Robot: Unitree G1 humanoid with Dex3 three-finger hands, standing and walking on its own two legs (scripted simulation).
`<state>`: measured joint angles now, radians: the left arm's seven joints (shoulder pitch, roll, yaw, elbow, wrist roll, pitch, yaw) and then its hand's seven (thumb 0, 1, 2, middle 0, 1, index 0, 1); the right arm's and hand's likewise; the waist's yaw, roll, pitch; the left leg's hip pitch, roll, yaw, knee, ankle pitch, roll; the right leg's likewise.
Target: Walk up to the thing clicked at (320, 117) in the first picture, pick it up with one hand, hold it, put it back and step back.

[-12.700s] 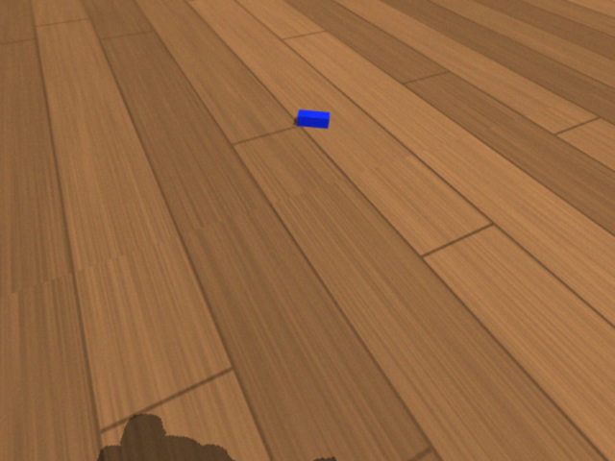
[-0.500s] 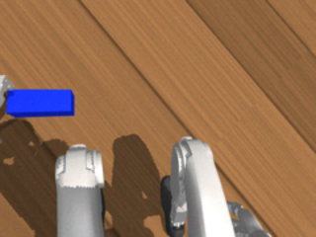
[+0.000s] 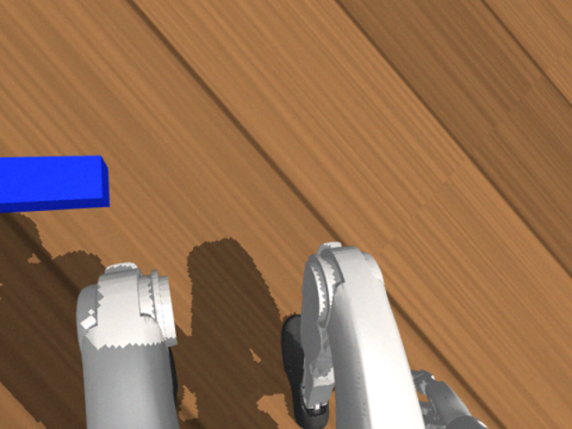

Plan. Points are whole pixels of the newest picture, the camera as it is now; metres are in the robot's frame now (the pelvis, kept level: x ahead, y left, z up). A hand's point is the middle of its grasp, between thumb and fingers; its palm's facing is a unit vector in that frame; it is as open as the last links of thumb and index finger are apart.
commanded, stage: rise first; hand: left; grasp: from above
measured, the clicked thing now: (45, 184) +0.47 +0.33 -0.28
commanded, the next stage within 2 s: approach in 1.62 s
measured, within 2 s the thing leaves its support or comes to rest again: neither
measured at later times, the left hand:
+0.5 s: hand out of the picture +0.42 +0.38 -0.16, palm faces -0.44 -0.09 -0.89, open 14.2 cm
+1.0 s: hand out of the picture +0.43 +0.37 -0.17, palm faces -0.44 -0.09 -0.89, open 14.2 cm
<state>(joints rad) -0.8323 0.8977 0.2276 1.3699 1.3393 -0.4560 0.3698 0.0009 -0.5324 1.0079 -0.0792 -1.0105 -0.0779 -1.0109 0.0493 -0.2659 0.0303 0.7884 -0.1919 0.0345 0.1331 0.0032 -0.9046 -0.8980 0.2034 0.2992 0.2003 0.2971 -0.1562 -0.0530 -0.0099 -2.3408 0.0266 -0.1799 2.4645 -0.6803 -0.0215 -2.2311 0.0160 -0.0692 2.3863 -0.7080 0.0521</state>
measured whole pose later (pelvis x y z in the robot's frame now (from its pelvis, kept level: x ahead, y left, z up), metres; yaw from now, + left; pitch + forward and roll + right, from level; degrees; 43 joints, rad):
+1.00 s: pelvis +0.00 +0.00 +0.00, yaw -1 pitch +31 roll -10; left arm -0.92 0.95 0.20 1.46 1.35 -0.41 0.39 0.00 -0.55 1.04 -0.11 -0.98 -0.08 -1.01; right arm 0.08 -0.27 0.09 0.77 -0.20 0.01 0.15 0.00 -0.90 -0.90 0.20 0.30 0.20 0.30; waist -0.21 -0.05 0.00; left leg -2.37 0.02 -0.20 2.49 -0.68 -0.01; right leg -2.24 0.02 -0.08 2.39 -0.71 0.06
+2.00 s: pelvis +0.00 +0.00 +0.00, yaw -1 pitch +31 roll -10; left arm -0.97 0.90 0.08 1.45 1.35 -0.39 0.38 0.00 -0.54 1.03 -0.09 -1.01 -0.08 -1.02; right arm 0.10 -0.26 0.10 0.76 -0.18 -0.02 0.15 0.00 -0.90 -0.89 0.20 0.30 0.20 0.30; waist -0.22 -0.05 -0.01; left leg -2.37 0.02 -0.19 2.47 -0.67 -0.01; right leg -2.24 0.02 -0.08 2.38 -0.70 0.06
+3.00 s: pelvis -0.01 +0.01 -0.01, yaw -3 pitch +29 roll -11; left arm -1.04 0.97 0.11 1.68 1.41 -0.33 0.51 0.00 -0.51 1.02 -0.08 -1.01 -0.07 -1.01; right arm 0.10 -0.28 0.19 0.72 -0.22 -0.08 0.17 0.00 -0.89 -0.89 0.20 0.30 0.20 0.30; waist -0.31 -0.09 0.05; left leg -2.39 0.02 -0.21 2.51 -0.65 0.00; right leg -2.25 0.03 -0.09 2.39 -0.67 0.07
